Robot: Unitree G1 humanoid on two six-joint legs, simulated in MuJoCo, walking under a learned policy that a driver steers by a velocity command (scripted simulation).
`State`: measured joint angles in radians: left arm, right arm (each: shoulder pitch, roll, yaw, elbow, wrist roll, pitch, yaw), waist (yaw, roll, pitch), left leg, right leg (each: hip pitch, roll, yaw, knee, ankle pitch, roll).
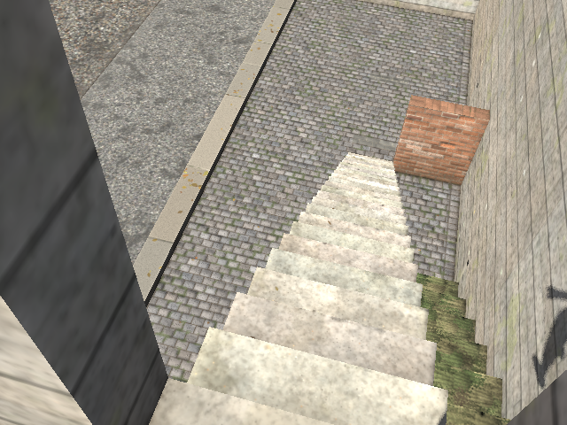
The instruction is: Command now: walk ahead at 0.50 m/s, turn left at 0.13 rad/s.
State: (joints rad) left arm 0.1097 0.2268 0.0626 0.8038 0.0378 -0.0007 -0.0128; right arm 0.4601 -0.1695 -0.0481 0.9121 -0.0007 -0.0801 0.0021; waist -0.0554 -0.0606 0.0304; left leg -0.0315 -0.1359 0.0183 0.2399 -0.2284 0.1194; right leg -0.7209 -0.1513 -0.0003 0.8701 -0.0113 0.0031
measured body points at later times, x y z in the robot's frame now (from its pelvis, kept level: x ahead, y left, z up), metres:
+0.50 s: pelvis +0.24 -0.06 +0.00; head +0.25 -0.08 +0.45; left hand +0.24 +0.19 -0.13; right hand +0.33 -0.32 -0.14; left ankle +0.31 +0.11 -0.66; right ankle +0.24 -0.12 -0.74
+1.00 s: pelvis +0.42 -0.01 -0.02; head +0.42 +0.01 +0.43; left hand +0.47 +0.25 -0.17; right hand +0.40 -0.28 -0.14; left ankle +0.40 +0.08 -0.74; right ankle +0.39 -0.17 -0.63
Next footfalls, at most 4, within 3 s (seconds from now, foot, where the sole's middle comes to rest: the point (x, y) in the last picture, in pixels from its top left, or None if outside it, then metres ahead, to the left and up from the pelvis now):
0.20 right None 0.28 -0.12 -0.78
0.80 left None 0.45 0.08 -0.78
1.36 right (334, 402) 0.60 -0.18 -0.97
1.96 left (313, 340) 0.87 -0.16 -1.17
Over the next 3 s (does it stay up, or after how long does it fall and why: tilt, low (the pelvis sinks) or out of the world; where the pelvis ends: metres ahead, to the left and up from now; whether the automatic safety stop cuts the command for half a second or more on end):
stays up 0.90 -0.30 -0.59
